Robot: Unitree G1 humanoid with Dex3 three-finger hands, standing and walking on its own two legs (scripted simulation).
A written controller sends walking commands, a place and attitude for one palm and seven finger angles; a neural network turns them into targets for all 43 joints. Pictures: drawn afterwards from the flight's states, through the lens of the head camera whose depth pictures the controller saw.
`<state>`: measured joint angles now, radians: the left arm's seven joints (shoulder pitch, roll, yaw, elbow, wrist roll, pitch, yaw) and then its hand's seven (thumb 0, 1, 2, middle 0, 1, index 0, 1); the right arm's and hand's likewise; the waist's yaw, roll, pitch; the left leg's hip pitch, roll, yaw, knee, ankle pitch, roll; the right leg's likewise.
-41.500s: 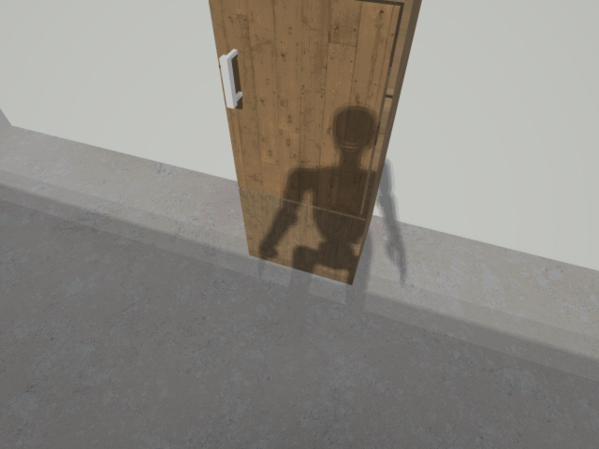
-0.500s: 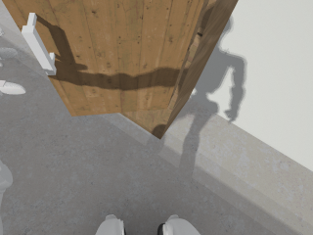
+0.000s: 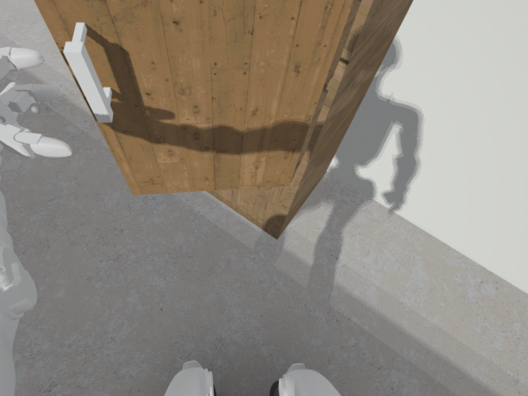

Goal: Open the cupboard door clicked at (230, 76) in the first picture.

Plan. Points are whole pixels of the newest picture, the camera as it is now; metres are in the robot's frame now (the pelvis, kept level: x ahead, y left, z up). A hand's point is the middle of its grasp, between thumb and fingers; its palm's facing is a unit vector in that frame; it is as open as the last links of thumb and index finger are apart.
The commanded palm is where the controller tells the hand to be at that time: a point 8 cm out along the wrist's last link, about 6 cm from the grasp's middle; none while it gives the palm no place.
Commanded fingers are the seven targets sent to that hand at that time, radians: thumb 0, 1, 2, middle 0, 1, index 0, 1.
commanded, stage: slide the fingers in behind the handle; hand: left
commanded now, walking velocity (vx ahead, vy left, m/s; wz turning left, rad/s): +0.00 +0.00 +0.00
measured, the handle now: (93, 76) +0.56 +0.22 +0.10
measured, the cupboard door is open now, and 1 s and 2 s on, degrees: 42 42 42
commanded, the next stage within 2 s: close the thumb around the handle in 1.68 s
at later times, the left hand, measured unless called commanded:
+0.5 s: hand (56, 102) +0.50 +0.26 +0.11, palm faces +0.05 -1.00 +0.01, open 14.0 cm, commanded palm +0.49 +0.30 +0.10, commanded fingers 0.00 -0.50 0.30 -0.30 -1.20 -0.30 -1.20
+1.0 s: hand (86, 102) +0.51 +0.22 +0.10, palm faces +0.05 -1.00 +0.01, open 14.0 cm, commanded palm +0.48 +0.27 +0.10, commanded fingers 0.00 -0.50 0.30 -0.30 -1.20 -0.30 -1.20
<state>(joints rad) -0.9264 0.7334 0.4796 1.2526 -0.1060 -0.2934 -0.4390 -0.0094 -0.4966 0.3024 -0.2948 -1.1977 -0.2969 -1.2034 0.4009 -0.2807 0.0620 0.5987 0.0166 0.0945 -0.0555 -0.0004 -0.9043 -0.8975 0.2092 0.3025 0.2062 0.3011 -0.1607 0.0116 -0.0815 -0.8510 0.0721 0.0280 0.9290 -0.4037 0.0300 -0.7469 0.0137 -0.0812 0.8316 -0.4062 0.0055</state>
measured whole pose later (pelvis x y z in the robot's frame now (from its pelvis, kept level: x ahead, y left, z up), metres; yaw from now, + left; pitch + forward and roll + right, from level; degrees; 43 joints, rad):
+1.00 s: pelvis +0.01 -0.01 +0.00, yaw +0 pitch +19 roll -3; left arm -0.88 0.58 0.44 1.16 -0.12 -0.31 -0.31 -0.01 -0.50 0.30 -0.30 -1.20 -0.30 -1.20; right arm 0.41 -0.26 0.04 0.62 0.01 0.09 -0.02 0.00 -0.91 -0.90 0.21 0.30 0.21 0.30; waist -0.16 0.02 -0.10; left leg -0.83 0.08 0.04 0.92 -0.42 0.02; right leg -0.73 0.02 -0.07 0.83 -0.42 0.00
